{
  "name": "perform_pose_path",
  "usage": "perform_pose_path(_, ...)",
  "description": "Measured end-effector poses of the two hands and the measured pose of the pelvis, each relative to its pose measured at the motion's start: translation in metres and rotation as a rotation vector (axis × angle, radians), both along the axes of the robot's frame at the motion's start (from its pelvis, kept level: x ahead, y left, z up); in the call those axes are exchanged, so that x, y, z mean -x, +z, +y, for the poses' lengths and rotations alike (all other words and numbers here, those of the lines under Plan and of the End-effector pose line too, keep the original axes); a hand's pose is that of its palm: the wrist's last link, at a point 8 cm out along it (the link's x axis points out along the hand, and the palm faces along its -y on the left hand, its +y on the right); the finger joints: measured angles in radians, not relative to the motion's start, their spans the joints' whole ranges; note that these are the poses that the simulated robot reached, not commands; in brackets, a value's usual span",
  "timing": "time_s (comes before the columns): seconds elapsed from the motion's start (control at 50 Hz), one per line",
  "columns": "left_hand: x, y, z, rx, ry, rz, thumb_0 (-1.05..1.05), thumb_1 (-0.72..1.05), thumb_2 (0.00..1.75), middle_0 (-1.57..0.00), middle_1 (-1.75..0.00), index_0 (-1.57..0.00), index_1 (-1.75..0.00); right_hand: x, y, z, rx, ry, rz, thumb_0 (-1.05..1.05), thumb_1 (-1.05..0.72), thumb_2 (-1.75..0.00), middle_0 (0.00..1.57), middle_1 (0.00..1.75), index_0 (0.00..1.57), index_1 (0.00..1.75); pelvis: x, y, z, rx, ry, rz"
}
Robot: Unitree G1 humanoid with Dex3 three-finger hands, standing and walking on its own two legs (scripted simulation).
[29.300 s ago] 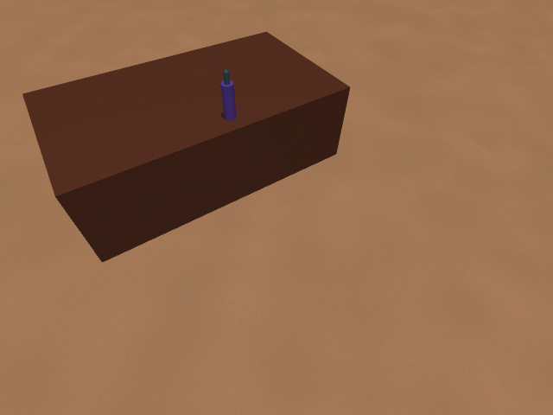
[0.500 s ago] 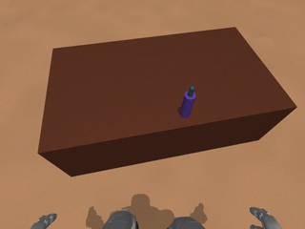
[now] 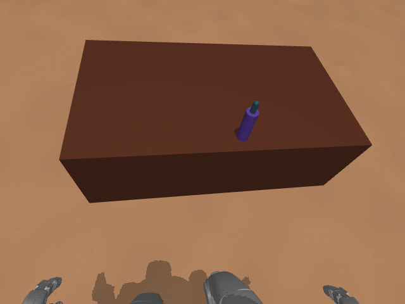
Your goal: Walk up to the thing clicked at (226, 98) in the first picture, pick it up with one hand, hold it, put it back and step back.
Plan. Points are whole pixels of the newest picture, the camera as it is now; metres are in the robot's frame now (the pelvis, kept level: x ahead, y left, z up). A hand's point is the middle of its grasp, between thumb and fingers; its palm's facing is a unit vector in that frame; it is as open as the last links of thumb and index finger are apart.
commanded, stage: step back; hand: right
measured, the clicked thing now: (249, 120) +0.74 -0.22 -0.25
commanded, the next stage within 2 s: none
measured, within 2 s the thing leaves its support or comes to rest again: neither
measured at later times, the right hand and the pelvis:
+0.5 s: hand out of the picture -0.08 -0.33 -0.17, palm faces -0.06 +0.92 -0.38, open 7.4 cm; pelvis -0.16 -0.06 -0.01, yaw +1 degrees
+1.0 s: hand out of the picture -0.18 -0.36 -0.16, palm faces -0.06 +0.91 -0.40, open 7.3 cm; pelvis -0.34 -0.09 -0.02, yaw +1 degrees
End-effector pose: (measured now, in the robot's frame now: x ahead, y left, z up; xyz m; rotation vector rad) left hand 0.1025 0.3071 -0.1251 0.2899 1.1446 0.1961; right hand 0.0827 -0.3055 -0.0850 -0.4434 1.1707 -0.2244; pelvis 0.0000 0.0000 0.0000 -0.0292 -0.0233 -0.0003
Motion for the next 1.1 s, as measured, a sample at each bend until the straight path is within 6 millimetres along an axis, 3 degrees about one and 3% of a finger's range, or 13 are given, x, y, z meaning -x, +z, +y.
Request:
perform_pose_path(0.1,0.049,-0.004,-0.002,-0.031,-0.009,0.067,0.01,0.9,0.89,-0.2,-0.3,-0.2,-0.3,0.012,0.0,-0.012,0.004,0.001,-0.071,0.0,-0.9,-0.9,0.2,0.3,0.21,0.3,0.032,-0.004,-0.01,-0.007,-0.032,-0.004)
perform_pose_path(0.18,0.08,-0.006,-0.012,-0.056,-0.034,0.095,0.01,0.9,0.89,-0.2,-0.3,-0.2,-0.3,0.027,-0.011,-0.029,-0.012,0.009,-0.121,0.0,-0.9,-0.9,0.2,0.3,0.21,0.3,0.062,-0.014,-0.023,-0.023,-0.062,-0.011)
perform_pose_path(0.26,0.114,-0.001,-0.033,-0.077,-0.04,0.09,0.01,0.9,0.89,-0.2,-0.3,-0.2,-0.3,0.053,-0.031,-0.051,-0.043,-0.009,-0.139,0.0,-0.9,-0.9,0.2,0.3,0.21,0.3,0.094,-0.023,-0.039,0.007,-0.054,-0.034)
perform_pose_path(0.34,0.147,0.018,-0.048,-0.082,-0.026,0.072,0.01,0.9,0.89,-0.2,-0.3,-0.21,-0.3,0.088,-0.035,-0.059,-0.075,-0.04,-0.096,0.0,-0.91,-0.9,0.2,0.3,0.2,0.3,0.114,-0.013,-0.049,-0.059,-0.053,-0.026)
perform_pose_path(0.48,0.162,0.033,-0.053,-0.116,-0.02,-0.011,0.01,0.9,0.89,-0.2,-0.3,-0.21,-0.3,0.16,-0.041,-0.065,-0.074,-0.027,0.018,0.0,-0.91,-0.9,0.2,0.3,0.2,0.3,0.154,-0.007,-0.056,-0.061,0.004,0.01)
perform_pose_path(0.62,0.182,0.01,-0.048,-0.079,-0.007,-0.118,0.01,0.9,0.89,-0.2,-0.3,-0.21,-0.3,0.218,-0.045,-0.054,-0.04,0.023,0.102,0.01,-0.91,-0.9,0.2,0.3,0.2,0.3,0.208,-0.021,-0.055,-0.065,0.077,-0.011)
perform_pose_path(0.72,0.225,0.003,-0.058,-0.02,0.018,-0.059,0.01,0.9,0.89,-0.2,-0.3,-0.2,-0.3,0.244,-0.026,-0.051,-0.033,0.036,0.069,0.01,-0.91,-0.9,0.2,0.3,0.21,0.3,0.237,-0.011,-0.055,-0.02,0.079,-0.022)
perform_pose_path(0.84,0.284,0.003,-0.066,-0.014,0.031,-0.012,0.01,0.9,0.89,-0.2,-0.3,-0.21,-0.3,0.249,-0.01,-0.065,-0.01,0.063,-0.017,0.01,-0.9,-0.9,0.2,0.3,0.21,0.3,0.275,-0.005,-0.067,-0.004,0.045,0.006)
perform_pose_path(0.96,0.351,-0.003,-0.08,-0.073,0.001,0.054,0.01,0.9,0.89,-0.2,-0.3,-0.2,-0.3,0.26,-0.026,-0.089,-0.04,0.072,-0.112,0.0,-0.91,-0.9,0.2,0.3,0.21,0.3,0.325,-0.02,-0.086,-0.001,-0.005,-0.005)
perform_pose_path(1.04,0.398,0.008,-0.09,-0.084,0.015,0.082,0.01,0.9,0.89,-0.2,-0.3,-0.21,-0.3,0.291,-0.034,-0.092,-0.077,0.038,-0.1,0.0,-0.91,-0.9,0.2,0.3,0.2,0.3,0.347,-0.016,-0.093,-0.008,0.0,-0.022)
perform_pose_path(1.1,0.423,0.018,-0.088,-0.102,0.039,0.088,0.01,0.9,0.89,-0.2,-0.3,-0.21,-0.3,0.319,-0.035,-0.091,-0.106,0.022,-0.067,0.0,-0.91,-0.9,0.2,0.3,0.2,0.3,0.359,-0.01,-0.094,-0.045,0.001,-0.017)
